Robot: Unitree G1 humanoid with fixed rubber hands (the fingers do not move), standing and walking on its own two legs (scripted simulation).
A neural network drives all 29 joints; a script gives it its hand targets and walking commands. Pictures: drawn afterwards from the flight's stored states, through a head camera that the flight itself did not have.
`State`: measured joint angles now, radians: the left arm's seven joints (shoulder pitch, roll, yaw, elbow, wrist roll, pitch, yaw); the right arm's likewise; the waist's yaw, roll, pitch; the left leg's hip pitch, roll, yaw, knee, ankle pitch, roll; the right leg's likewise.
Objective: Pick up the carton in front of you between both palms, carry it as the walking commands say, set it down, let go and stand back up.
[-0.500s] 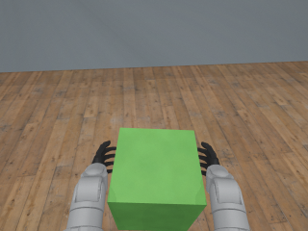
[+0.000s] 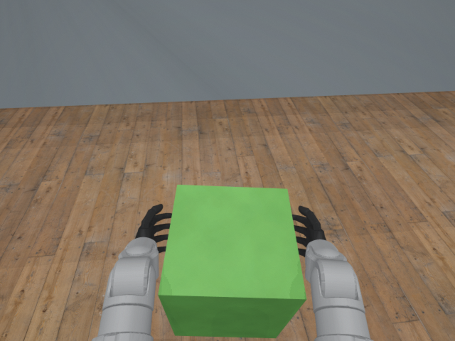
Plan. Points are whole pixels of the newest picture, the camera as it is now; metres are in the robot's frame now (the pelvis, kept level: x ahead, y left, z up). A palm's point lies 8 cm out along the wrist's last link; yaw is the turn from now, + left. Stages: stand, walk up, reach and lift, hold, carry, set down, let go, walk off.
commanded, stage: carry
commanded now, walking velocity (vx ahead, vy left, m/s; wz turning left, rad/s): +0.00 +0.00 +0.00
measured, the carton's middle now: (228, 265) +0.29 +0.00 -0.04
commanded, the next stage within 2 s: hold in 0.66 s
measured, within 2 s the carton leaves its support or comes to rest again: neither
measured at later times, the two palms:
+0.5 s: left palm (149, 251) +0.28 +0.14 +0.04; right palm (320, 254) +0.28 -0.16 +0.04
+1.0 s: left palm (158, 251) +0.27 +0.13 +0.05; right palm (336, 270) +0.24 -0.17 +0.05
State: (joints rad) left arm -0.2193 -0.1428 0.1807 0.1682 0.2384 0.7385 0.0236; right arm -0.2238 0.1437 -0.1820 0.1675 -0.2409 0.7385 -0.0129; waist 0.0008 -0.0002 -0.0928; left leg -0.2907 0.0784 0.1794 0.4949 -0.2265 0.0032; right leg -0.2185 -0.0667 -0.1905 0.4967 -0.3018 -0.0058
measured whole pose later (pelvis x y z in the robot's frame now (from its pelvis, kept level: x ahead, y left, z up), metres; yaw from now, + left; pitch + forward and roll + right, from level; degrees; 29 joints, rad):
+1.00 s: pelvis -0.03 +0.01 +0.01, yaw -6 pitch -8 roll +0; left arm -0.30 -0.16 0.25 0.27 0.30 0.71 0.00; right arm -0.31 0.16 -0.26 0.28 -0.29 0.70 0.01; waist 0.00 -0.01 0.06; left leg -0.10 0.01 -0.02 0.40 -0.17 -0.02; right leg -0.06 0.01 0.00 0.41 -0.21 -0.01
